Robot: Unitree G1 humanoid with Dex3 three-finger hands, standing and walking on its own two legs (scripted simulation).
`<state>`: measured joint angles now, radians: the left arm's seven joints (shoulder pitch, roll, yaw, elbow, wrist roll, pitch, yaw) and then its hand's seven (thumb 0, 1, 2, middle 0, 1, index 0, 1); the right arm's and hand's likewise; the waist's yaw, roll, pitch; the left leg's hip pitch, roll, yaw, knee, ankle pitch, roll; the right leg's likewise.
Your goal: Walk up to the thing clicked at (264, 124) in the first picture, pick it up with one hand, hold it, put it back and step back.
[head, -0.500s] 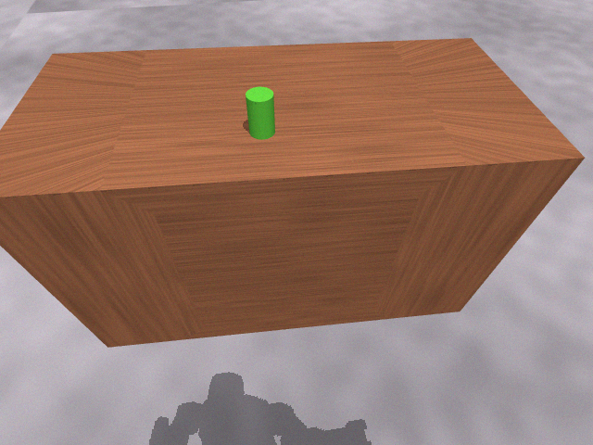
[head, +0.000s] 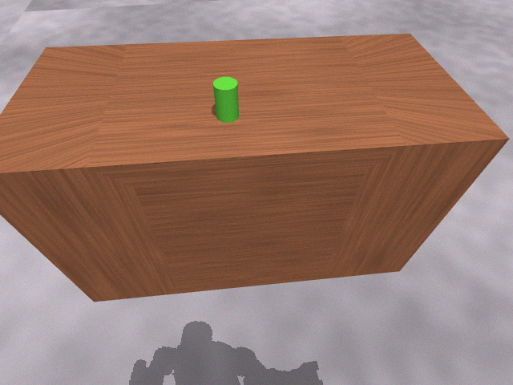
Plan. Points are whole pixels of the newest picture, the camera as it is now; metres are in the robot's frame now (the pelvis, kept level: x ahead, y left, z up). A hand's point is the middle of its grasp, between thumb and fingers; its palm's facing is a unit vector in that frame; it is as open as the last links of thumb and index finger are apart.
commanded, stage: stand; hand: left
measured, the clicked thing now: (226, 100) +0.74 +0.09 +0.01
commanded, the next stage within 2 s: walk up in 0.62 s
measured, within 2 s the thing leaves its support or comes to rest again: neither
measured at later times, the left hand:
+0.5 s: hand out of the picture +0.08 +0.25 -0.16, palm faces -0.02 -0.94 -0.34, open 7.4 cm
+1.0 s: hand out of the picture +0.12 +0.20 -0.16, palm faces +0.02 -0.92 -0.39, open 7.4 cm
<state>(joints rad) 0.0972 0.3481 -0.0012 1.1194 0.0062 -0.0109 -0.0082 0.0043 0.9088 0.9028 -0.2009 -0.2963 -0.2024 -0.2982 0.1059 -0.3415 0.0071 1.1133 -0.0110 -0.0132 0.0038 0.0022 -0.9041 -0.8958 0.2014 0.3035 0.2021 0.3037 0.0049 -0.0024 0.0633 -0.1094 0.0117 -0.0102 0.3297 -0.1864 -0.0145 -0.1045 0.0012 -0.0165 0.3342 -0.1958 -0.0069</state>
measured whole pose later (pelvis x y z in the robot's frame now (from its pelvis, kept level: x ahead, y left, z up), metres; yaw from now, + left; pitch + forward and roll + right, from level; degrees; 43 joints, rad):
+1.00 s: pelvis +0.06 -0.10 -0.03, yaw +1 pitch -4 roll +0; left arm 0.24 0.44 0.13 0.88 0.05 0.02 -0.10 0.00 0.91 0.90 -0.20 -0.30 -0.20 -0.30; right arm 0.33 -0.46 -0.09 0.99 -0.03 -0.02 -0.03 0.01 -0.90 -0.90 0.20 0.30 0.20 0.30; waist 0.01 0.01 0.10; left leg -0.32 0.07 -0.09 1.02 -0.53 0.02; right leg -0.34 -0.04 -0.03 0.72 -0.32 0.00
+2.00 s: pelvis +0.24 -0.21 -0.04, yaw +10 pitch -1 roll +1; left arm 0.17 0.44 0.05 0.90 0.01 -0.01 0.02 0.00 0.90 0.90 -0.21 -0.30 -0.21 -0.30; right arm 0.22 -0.41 -0.07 0.90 -0.04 0.01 0.03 0.00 -0.90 -0.90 0.20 0.30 0.20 0.30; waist 0.01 -0.03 0.12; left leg -0.35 -0.02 0.05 0.77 -0.39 0.02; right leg -0.45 -0.13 -0.04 0.83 -0.36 0.01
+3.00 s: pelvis +0.25 -0.20 +0.00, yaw +7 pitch -3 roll +0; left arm 0.08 0.36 0.00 1.14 0.01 -0.02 0.00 0.00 0.91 0.90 -0.20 -0.30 -0.20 -0.30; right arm 0.07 -0.36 -0.03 1.11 -0.01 0.01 0.03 0.00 -0.90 -0.90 0.20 0.30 0.20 0.30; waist 0.01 0.00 0.07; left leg -0.11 0.00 0.08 0.36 -0.21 0.02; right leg -0.16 -0.01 0.02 0.38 -0.17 0.01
